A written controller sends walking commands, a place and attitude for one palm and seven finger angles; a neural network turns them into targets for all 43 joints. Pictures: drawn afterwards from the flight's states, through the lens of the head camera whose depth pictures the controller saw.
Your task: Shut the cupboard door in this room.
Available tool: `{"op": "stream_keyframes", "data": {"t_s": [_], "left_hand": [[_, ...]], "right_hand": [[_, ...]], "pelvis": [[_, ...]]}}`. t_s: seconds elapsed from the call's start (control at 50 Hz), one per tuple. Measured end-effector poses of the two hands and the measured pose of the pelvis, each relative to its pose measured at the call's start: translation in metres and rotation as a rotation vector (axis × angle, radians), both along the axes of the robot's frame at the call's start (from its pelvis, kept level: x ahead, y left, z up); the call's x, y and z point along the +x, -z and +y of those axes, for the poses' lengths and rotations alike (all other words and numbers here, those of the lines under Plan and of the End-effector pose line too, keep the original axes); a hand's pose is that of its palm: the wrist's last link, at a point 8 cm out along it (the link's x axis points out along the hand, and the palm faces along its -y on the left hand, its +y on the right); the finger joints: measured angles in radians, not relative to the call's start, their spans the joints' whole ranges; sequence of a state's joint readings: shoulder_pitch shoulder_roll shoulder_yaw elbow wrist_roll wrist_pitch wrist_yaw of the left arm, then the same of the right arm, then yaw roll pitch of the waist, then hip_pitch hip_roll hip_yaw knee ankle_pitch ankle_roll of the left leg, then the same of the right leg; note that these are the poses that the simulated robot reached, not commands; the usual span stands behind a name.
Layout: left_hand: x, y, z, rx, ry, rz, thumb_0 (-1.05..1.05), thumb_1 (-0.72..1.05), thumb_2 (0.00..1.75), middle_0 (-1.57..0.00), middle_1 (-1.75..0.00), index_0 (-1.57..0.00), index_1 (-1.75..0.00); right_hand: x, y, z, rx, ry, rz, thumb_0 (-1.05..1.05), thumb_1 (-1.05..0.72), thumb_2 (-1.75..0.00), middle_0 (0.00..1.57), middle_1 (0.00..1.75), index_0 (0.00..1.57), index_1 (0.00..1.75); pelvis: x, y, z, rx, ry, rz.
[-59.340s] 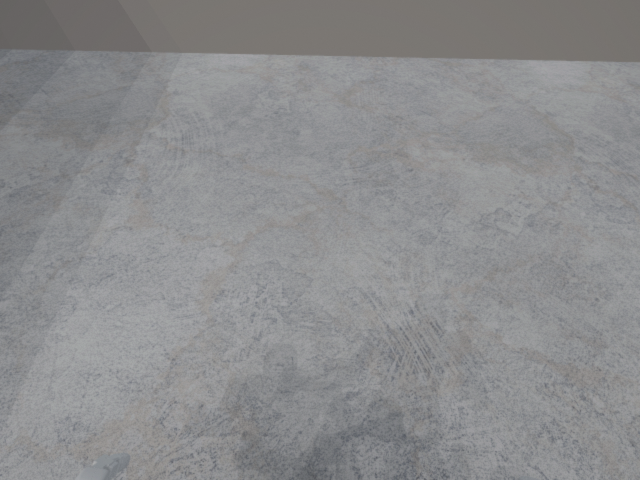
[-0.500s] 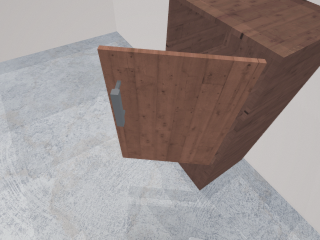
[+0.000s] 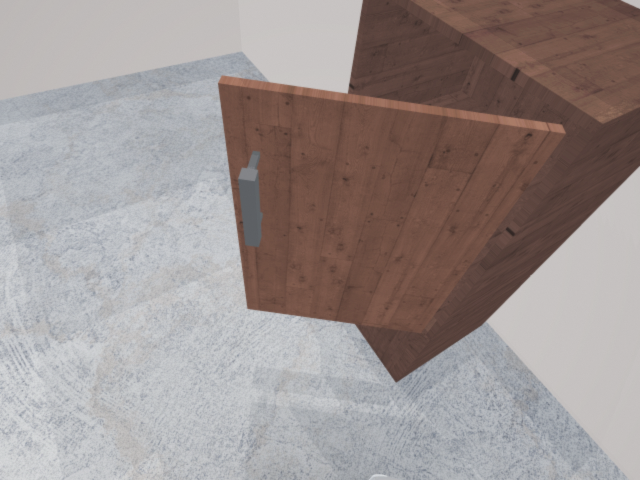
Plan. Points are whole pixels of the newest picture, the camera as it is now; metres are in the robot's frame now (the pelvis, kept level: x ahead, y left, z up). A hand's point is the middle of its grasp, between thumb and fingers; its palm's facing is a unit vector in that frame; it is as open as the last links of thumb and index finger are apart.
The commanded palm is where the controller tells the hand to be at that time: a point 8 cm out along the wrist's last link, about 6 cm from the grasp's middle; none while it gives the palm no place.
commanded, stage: come to a stop and stand still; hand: left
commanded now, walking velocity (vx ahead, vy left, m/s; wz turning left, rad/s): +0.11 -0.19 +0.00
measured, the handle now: (254, 200) +0.48 +0.14 +0.03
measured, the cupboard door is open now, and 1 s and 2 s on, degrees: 52 52 52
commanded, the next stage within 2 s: look again from close up in 0.84 s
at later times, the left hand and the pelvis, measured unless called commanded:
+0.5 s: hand out of the picture +0.01 +0.14 -0.16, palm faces -0.04 -0.98 -0.20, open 7.4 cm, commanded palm none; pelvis -0.03 -0.03 +0.01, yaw -2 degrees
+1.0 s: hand out of the picture -0.03 +0.11 -0.17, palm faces -0.01 -0.99 -0.16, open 7.4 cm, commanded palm none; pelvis -0.03 -0.05 +0.01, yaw -2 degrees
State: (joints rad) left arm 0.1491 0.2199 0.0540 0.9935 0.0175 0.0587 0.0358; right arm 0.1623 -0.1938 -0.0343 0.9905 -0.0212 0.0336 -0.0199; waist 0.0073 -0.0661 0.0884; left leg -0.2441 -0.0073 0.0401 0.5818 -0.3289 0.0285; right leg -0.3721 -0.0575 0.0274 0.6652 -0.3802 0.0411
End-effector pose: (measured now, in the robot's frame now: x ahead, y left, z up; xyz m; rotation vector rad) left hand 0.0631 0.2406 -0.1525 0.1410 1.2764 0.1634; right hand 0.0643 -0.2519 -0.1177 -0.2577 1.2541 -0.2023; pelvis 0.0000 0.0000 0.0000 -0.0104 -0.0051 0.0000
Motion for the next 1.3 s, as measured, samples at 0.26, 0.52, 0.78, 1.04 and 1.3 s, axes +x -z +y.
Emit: {"op": "stream_keyframes", "data": {"t_s": [0.26,0.52,0.78,1.04,1.3], "left_hand": [[-0.054,-0.014,0.008,-0.013,0.015,0.135,0.01,0.91,0.90,-0.20,-0.30,-0.19,-0.29],[-0.055,-0.020,-0.049,0.006,0.072,0.072,0.01,0.93,0.90,-0.20,-0.30,-0.20,-0.29],[-0.079,-0.019,-0.071,-0.011,0.036,0.114,0.01,0.93,0.90,-0.20,-0.30,-0.20,-0.29],[-0.102,-0.015,-0.078,-0.034,0.041,0.139,0.01,0.91,0.90,-0.20,-0.30,-0.20,-0.29],[-0.099,-0.009,-0.024,-0.016,0.056,0.050,0.01,0.90,0.90,-0.20,-0.30,-0.20,-0.29]], "right_hand": [[-0.044,-0.009,0.026,0.029,0.045,0.024,0.00,-0.93,-0.89,0.21,0.30,0.20,0.30],[-0.126,0.014,-0.016,0.097,0.140,0.176,0.01,-0.91,-0.89,0.20,0.30,0.20,0.30],[-0.130,0.015,-0.017,0.129,0.118,0.206,0.01,-0.91,-0.90,0.20,0.30,0.20,0.30],[-0.089,0.016,-0.018,0.095,0.088,0.080,0.01,-0.92,-0.89,0.20,0.30,0.20,0.30],[-0.072,0.007,0.017,0.084,0.036,-0.047,0.00,-0.93,-0.89,0.20,0.30,0.20,0.30]], "pelvis": [[-0.014,-0.017,0.005,-0.015,0.035,0.010],[-0.031,-0.012,-0.036,0.010,0.034,-0.003],[-0.031,-0.014,-0.054,0.010,0.031,-0.018],[-0.030,-0.009,-0.039,-0.010,0.045,-0.010],[-0.047,-0.006,-0.004,0.000,0.037,-0.029]]}}
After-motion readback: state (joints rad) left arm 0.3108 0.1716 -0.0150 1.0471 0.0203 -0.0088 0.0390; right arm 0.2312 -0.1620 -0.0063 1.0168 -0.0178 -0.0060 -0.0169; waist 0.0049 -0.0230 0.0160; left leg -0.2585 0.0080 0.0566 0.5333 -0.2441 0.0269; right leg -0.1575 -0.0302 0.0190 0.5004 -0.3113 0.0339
